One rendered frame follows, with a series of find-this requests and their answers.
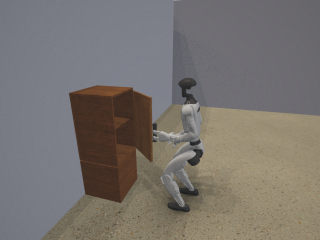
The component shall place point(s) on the handle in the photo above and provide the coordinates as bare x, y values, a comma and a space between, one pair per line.
154, 128

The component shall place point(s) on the robot left upper arm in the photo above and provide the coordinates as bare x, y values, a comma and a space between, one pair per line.
188, 114

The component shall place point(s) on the cupboard door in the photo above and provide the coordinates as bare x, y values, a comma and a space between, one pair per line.
142, 117

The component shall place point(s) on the left robot hand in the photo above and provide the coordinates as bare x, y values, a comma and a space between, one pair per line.
162, 136

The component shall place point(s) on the humanoid robot head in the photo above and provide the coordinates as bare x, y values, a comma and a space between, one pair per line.
187, 83

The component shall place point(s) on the left robot forearm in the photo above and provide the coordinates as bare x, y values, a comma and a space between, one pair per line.
186, 137

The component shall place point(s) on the humanoid robot torso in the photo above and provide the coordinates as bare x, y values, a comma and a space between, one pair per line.
196, 144

